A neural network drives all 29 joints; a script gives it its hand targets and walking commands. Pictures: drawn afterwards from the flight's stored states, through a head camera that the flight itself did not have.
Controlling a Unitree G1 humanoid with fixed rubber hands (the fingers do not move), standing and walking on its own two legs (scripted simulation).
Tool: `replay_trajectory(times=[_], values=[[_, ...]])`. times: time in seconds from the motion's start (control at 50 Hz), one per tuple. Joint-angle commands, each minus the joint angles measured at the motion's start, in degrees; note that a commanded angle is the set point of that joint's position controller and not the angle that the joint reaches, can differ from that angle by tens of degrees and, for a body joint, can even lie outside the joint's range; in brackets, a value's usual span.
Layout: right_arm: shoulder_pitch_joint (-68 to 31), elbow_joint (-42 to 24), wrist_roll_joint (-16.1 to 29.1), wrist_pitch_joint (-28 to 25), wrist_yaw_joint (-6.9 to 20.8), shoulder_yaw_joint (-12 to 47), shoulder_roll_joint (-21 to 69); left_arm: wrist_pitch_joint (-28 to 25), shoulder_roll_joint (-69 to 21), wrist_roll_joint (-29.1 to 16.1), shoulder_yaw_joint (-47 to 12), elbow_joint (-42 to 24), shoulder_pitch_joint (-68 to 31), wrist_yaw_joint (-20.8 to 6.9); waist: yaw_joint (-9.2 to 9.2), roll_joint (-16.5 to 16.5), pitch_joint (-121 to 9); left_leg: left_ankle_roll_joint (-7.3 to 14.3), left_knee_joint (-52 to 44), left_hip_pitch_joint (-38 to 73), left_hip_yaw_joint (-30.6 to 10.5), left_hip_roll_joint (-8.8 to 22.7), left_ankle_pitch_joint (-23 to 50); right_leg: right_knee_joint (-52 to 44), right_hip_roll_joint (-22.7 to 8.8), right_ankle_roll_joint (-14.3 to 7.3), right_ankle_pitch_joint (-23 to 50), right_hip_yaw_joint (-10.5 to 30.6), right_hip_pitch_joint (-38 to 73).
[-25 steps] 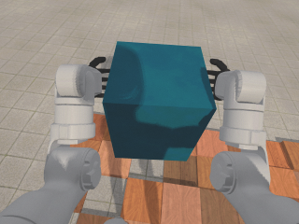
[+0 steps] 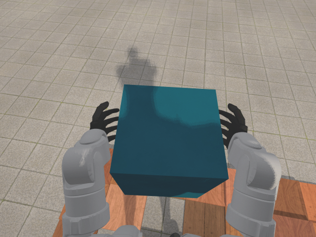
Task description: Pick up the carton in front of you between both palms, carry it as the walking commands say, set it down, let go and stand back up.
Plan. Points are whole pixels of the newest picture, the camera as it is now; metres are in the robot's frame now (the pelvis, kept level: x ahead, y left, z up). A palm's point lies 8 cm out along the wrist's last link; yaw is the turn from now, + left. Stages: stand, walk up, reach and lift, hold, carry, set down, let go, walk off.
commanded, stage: carry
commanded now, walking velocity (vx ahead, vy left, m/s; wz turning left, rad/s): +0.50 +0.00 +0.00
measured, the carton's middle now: (165, 148) +0.32 +0.00 +0.02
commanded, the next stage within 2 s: none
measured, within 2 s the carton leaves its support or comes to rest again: neither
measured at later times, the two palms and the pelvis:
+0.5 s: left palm (117, 33) +0.63 +0.16 +0.14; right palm (216, 41) +0.61 -0.13 +0.14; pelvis +0.27 +0.04 +0.01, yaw -2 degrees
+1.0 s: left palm (147, 10) +0.93 +0.10 +0.07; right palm (218, 13) +0.94 -0.20 +0.07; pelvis +0.57 -0.05 -0.02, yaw -2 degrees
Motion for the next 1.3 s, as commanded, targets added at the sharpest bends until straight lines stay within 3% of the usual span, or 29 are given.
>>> replay_trajectory(times=[0.0, 0.16, 0.22, 0.24, 0.26, 0.28, 0.3, 0.34, 0.36, 0.42, 0.5, 0.62, 0.66, 0.7, 0.72, 0.74, 0.76, 0.78, 0.84, 0.88, 0.94, 1.08, 1.12, 1.16, 1.18, 1.2, 1.22, 1.24, 1.28], values=[[-28.03, -4.89, 21.32, 2.20, 12.45, 45.14, 46.68, 0.74, -49.87, -24.87, -43.53, -6.37, -29.96, -14.93, 0.14, -4.91, -29.47, -0.88, -9.28, -10.17, -0.78, 2.81, 2.22, -9.08, -16.40, -7.04, 17.34, 20.16, 30.27], [-30.07, 4.47, 20.16, 4.22, 12.86, 44.47, 42.56, 3.08, -41.81, -24.94, -42.23, 2.41, -33.22, -16.89, 0.56, -10.69, -17.51, -0.31, -32.74, -1.37, 8.47, 0.46, 14.15, -13.24, -13.49, -3.56, 6.14, 10.37, 18.03], [-35.22, 10.69, 21.32, 4.95, 12.78, 42.02, 40.39, 3.85, -40.47, -25.21, -40.96, 7.65, -39.17, -16.13, -2.02, -7.65, -16.37, 1.46, -35.46, 9.59, 11.86, -1.05, 12.50, -3.99, -10.79, -1.00, 2.46, 6.11, 11.82], [-36.46, 13.73, 21.57, 4.95, 12.60, 40.67, 40.00, 4.17, -40.26, -25.32, -40.06, 9.68, -41.60, -15.79, -3.77, -4.71, -18.58, 3.14, -35.46, 17.77, 8.27, 0.38, 8.87, 3.61, -8.36, 0.76, 3.74, 3.13, 7.19], [-38.08, 15.97, 21.49, 4.68, 12.35, 38.89, 38.85, 4.52, -41.02, -26.00, -39.41, 10.85, -44.55, -15.45, -5.06, 9.44, -21.36, 8.91, -40.53, 27.96, -11.87, 9.88, 1.35, 19.39, -3.63, 3.92, 2.60, 0.96, -4.54], [-38.19, 18.93, 21.71, 4.66, 12.19, 37.18, 39.15, 4.55, -41.30, -26.11, -38.18, 12.96, -46.40, -15.13, -7.55, 19.75, -22.81, 14.35, -48.46, 35.24, -30.69, 18.21, 2.76, 33.84, 1.56, 5.03, -16.05, 2.75, -17.70], [-40.71, 20.22, 23.04, 4.55, 12.21, 36.42, 40.28, 4.07, -42.70, -26.65, -37.22, 15.55, -48.57, -14.83, -6.45, 15.19, -22.49, 15.66, -47.74, 35.13, -32.56, 20.51, 8.67, 41.55, -0.47, 3.70, -20.86, 9.66, -22.31], [-48.93, 20.73, 26.39, 3.45, 12.70, 38.05, 45.98, 2.69, -46.38, -26.87, -34.95, 19.59, -51.37, -14.24, -4.96, 3.99, -24.28, 14.07, -45.48, 30.81, -26.47, 19.65, 10.80, 42.05, -4.68, 1.68, -17.23, 12.76, -22.77], [-53.43, 19.91, 27.78, 2.54, 12.89, 38.80, 48.50, 1.86, -48.13, -26.66, -34.20, 20.30, -53.65, -13.97, -4.03, 2.46, -24.01, 12.28, -45.41, 27.19, -22.11, 18.04, 9.34, 39.97, -5.93, 1.36, -12.94, 13.35, -21.25], [-61.97, 21.53, 30.84, 0.71, 12.98, 38.57, 53.53, -0.04, -51.33, -26.36, -32.33, 22.16, -59.39, -13.01, -3.07, 5.57, -24.96, 10.85, -47.05, 22.93, -12.98, 15.39, 6.81, 37.06, -6.06, 2.14, -5.51, 10.84, -18.91], [-62.36, 25.75, 29.40, -0.23, 12.18, 35.40, 54.39, -0.86, -52.16, -25.17, -29.26, 25.83, -60.04, -12.43, -4.79, 4.62, -24.89, 11.48, -45.47, 26.20, -8.23, 14.82, 13.05, 25.38, -6.67, 3.23, -0.02, 10.14, -21.29], [-62.27, 26.80, 27.53, -0.72, 11.32, 33.93, 55.85, -0.70, -53.62, -25.11, -27.65, 27.24, -61.07, -13.19, -5.97, 6.68, -22.30, 7.79, -41.10, 24.68, -0.57, 11.58, 19.39, 4.76, -3.18, 2.45, 9.03, 4.85, -9.61], [-61.09, 27.67, 26.84, -0.80, 11.03, 33.89, 55.84, -0.55, -53.37, -25.21, -27.35, 27.78, -61.18, -13.63, -4.22, 8.01, -22.96, 5.97, -35.53, 25.59, 1.12, 11.45, 24.59, 0.95, -2.85, 1.41, 9.69, 3.27, -3.60], [-59.63, 29.40, 26.06, -0.83, 10.91, 33.68, 55.83, -0.82, -53.07, -25.04, -26.92, 29.80, -59.16, -14.11, 0.02, 0.16, -28.90, 2.02, -15.37, 18.62, 6.97, 7.52, 28.26, -2.70, -1.41, 1.61, 8.28, 0.69, 17.28], [-59.44, 30.16, 25.99, -0.91, 10.94, 33.80, 55.48, -1.03, -52.51, -25.07, -26.30, 31.63, -56.64, -14.34, 1.42, -7.31, -31.96, -0.05, -3.15, 6.26, 6.94, 5.24, 11.54, 2.33, -11.18, 1.83, 12.45, 12.85, 28.77], [-58.07, 32.13, 25.78, -0.67, 11.12, 33.59, 55.18, -1.19, -50.71, -24.73, -24.73, 33.54, -55.85, -14.19, -1.50, -16.87, -31.43, -1.54, 6.94, -6.36, 4.78, 0.29, -10.56, 5.26, -19.25, 0.92, 34.66, 27.78, 35.17], [-58.72, 32.60, 25.11, -0.67, 10.73, 32.42, 55.82, -1.94, -50.51, -24.42, -25.53, 32.15, -58.22, -14.27, 1.32, -22.30, -35.31, -2.28, 13.83, -19.62, 2.04, -2.96, -8.90, -0.50, -22.00, -6.81, 21.25, 39.80, 44.36], [-61.03, 30.84, 25.10, -1.01, 10.42, 33.19, 56.67, -2.41, -51.88, -25.27, -25.98, 29.90, -59.54, -14.61, 1.10, -18.18, -32.97, -1.29, 16.18, -23.65, 0.30, -0.50, -6.70, -2.84, -21.25, -8.18, 12.15, 39.97, 42.16], [-65.46, 23.90, 27.41, -1.97, 9.64, 35.54, 59.73, -3.65, -56.67, -30.09, -30.38, 19.01, -68.97, -14.97, 1.00, -6.07, -29.68, 0.19, 11.01, -21.54, -1.52, 3.23, -1.67, -2.97, -18.53, -8.51, 15.65, 29.93, 32.00], [-63.82, 21.88, 27.44, -2.29, 8.78, 36.68, 60.05, -3.98, -57.58, -31.10, -32.27, 15.43, -69.51, -14.43, 0.33, -6.24, -29.83, 0.07, 4.83, -20.16, -0.83, 3.55, -0.74, -4.45, -17.41, -7.59, 13.83, 26.31, 31.01], [-59.74, 19.60, 26.20, -2.92, 7.73, 38.33, 58.69, -4.08, -56.42, -30.52, -34.01, 13.13, -64.54, -14.10, 1.33, -8.28, -31.15, -0.06, -1.15, -22.23, 1.83, 2.28, 1.93, -2.23, -15.92, -7.85, 29.46, 21.25, 36.17], [-54.11, 18.31, 22.33, -2.29, 7.31, 39.45, 51.64, -3.48, -51.20, -29.99, -37.14, 13.32, -58.85, -14.82, 3.77, -6.39, -25.13, 1.70, -30.56, -15.83, 9.09, -2.17, 26.35, -0.56, -7.18, -4.73, 40.79, 11.80, 37.34], [-53.18, 19.49, 21.43, -1.61, 7.92, 38.80, 49.85, -3.44, -50.44, -30.02, -37.29, 15.69, -58.30, -15.21, 2.08, -8.35, -24.52, 3.92, -38.79, -4.10, 9.73, -3.73, 31.44, -0.47, -8.00, -3.24, 45.73, 10.42, 33.40], [-53.45, 20.78, 21.79, -1.27, 8.81, 38.08, 48.40, -3.47, -50.60, -29.46, -37.20, 17.90, -58.36, -15.47, -4.01, -9.32, -28.38, 4.77, -41.61, 13.26, 8.55, -3.13, 34.51, 11.05, -8.64, -0.66, 49.16, 8.18, 29.50], [-53.36, 22.02, 21.97, -1.28, 9.44, 37.47, 48.21, -3.48, -50.64, -29.00, -36.86, 19.25, -59.01, -15.55, -7.05, -4.64, -29.70, 3.84, -45.97, 23.56, 8.24, -0.87, 35.91, 22.35, -6.39, 0.88, 40.93, 5.55, 23.59], [-52.43, 24.27, 22.03, -1.19, 10.24, 36.32, 48.01, -3.45, -50.80, -28.25, -36.05, 21.64, -58.72, -15.60, -5.67, 4.77, -28.99, 2.73, -38.09, 36.25, 0.75, 6.87, 52.48, 32.16, -1.34, 1.83, 4.96, 5.86, 8.25], [-50.56, 28.61, 21.02, -1.17, 10.67, 33.97, 46.15, -2.59, -51.63, -27.94, -35.37, 25.23, -57.64, -15.53, -4.47, 16.82, -35.74, 12.68, -31.22, 53.51, -20.72, 19.77, 66.03, 46.60, 5.07, 4.07, -22.96, 9.61, -9.74], [-48.19, 31.30, 21.55, -1.10, 11.35, 33.96, 47.93, -2.54, -51.37, -26.80, -34.07, 26.62, -55.36, -15.28, -6.11, 14.03, -38.63, 18.26, -36.31, 53.34, -27.25, 20.94, 44.30, 54.42, 3.15, 3.67, -22.51, 12.79, -16.33], [-53.82, 28.79, 25.03, -1.99, 12.83, 35.60, 54.18, -3.27, -54.05, -26.27, -33.39, 24.13, -60.15, -14.74, -5.31, 3.50, -30.29, 14.84, -41.87, 41.60, -22.69, 16.67, 28.29, 48.96, -0.74, 2.41, -14.97, 12.94, -20.82]])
